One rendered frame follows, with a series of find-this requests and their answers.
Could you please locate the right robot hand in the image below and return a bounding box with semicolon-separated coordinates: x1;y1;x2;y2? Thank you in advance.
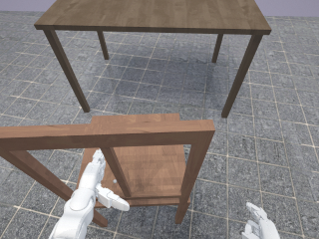
241;202;280;239

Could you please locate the chair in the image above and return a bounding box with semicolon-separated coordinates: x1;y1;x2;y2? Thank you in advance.
0;113;215;227

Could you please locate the left robot hand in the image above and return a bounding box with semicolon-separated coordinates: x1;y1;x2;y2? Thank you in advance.
78;149;130;211

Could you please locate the table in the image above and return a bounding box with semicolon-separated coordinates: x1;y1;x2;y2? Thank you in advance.
34;0;272;119

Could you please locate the left robot forearm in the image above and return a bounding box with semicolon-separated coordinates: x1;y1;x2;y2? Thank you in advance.
48;188;96;239

